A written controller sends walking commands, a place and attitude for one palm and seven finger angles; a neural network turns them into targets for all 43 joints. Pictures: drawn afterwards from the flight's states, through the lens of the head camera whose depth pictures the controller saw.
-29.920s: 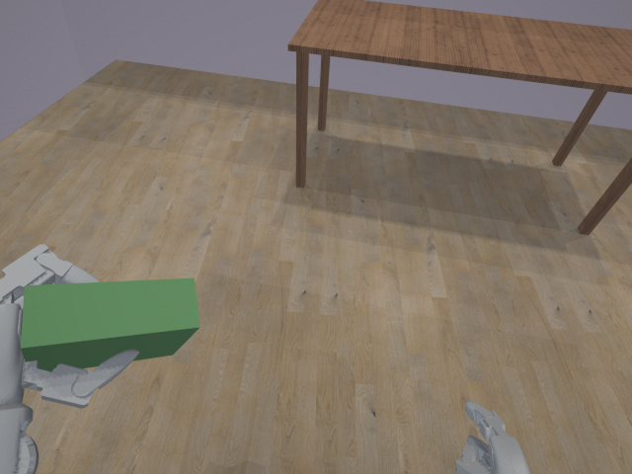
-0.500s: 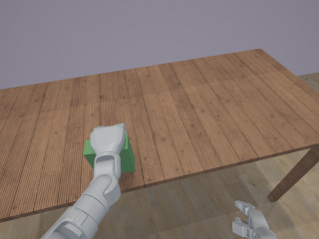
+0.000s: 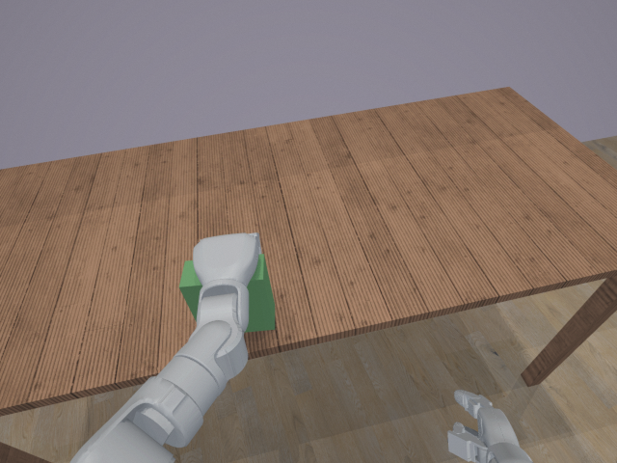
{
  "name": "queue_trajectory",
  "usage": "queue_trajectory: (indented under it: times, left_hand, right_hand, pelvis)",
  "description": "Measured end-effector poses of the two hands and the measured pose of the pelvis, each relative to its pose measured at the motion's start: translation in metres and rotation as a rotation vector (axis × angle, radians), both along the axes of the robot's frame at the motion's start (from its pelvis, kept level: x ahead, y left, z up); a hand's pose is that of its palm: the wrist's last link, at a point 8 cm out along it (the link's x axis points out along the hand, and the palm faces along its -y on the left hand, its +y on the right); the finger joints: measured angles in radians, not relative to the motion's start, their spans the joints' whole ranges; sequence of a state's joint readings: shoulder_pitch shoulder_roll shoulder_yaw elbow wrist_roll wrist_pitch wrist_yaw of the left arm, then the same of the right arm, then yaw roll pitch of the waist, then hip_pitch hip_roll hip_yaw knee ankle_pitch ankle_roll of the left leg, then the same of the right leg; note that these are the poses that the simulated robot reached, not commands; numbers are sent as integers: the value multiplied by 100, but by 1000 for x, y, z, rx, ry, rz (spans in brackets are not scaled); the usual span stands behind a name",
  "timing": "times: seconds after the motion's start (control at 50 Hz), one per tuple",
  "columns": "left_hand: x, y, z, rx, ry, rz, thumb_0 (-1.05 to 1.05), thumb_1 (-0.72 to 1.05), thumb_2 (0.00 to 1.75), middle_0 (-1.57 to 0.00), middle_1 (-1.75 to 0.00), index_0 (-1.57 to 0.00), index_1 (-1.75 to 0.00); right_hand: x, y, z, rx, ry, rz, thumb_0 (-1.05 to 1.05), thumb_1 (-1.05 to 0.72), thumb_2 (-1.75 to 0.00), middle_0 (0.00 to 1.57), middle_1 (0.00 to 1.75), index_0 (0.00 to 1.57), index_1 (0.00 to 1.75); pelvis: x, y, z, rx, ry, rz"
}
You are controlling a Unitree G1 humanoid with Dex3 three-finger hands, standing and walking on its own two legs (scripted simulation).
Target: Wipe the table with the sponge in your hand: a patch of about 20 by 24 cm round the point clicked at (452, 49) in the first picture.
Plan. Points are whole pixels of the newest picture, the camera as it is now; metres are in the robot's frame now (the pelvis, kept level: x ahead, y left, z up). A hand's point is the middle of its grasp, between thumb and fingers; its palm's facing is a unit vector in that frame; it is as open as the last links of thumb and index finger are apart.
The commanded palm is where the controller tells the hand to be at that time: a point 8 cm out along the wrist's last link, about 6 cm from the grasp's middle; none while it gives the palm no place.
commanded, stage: slide across to the third lane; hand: left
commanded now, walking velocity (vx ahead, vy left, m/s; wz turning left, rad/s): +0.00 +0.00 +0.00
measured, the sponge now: (235, 305) +0.35 +0.17 -0.03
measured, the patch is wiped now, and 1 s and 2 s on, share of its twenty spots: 0.65 0.80 0.95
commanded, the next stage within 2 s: wipe forward along the third lane in 0.26 s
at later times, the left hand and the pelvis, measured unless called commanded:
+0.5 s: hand (265, 272) +0.38 +0.12 +0.03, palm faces -0.06 -0.03 -1.00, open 9.5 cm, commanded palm +0.35 +0.12 +0.07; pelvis +0.00 -0.01 +0.00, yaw +0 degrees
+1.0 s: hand (269, 247) +0.42 +0.12 +0.03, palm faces -0.08 +0.02 -1.00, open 9.5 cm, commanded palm +0.40 +0.13 +0.06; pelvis -0.01 -0.02 +0.00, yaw -1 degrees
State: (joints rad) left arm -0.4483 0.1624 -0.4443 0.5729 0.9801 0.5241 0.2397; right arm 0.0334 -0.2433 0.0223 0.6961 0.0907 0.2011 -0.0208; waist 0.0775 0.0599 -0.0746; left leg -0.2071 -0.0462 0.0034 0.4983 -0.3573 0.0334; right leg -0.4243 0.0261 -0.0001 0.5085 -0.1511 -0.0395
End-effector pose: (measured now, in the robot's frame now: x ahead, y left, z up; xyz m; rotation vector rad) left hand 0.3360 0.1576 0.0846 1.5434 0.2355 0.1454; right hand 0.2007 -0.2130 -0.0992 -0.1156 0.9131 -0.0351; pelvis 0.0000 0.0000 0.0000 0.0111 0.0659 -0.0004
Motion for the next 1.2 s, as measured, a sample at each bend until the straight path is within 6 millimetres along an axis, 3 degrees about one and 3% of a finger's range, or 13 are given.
queue_trajectory:
  times: [0.24,0.58,0.7,0.98,1.2]
  left_hand:
    - [9,-35,-1,-3,-30,-46,-1,-48,109,-76,-142,-80,-142]
    - [31,-40,-1,3,9,12,-1,-50,109,-79,-139,-82,-139]
    - [46,-41,-1,32,14,4,-1,-50,110,-79,-138,-83,-139]
    - [72,-40,-3,49,25,22,-1,-52,111,-80,-137,-84,-138]
    - [85,-35,-2,45,18,31,0,-52,111,-81,-137,-84,-138]
  right_hand:
    - [-13,-8,-9,19,42,-33,1,-91,-90,20,30,19,30]
    - [-11,-25,-1,-32,21,-57,1,-91,-90,20,30,20,30]
    - [-31,-34,-11,-54,63,-88,1,-91,-90,20,30,20,30]
    - [-104,-58,-35,-82,216,-180,1,-91,-90,20,30,20,30]
    - [-131,-68,-38,-99,225,-218,1,-91,-90,20,30,20,30]
  pelvis:
    - [1,-5,1,2,12,-9]
    - [-7,-16,1,10,34,-5]
    - [-10,-18,-1,15,62,-10]
    - [-14,-22,-3,21,115,-21]
    - [-22,-23,-5,25,144,-25]
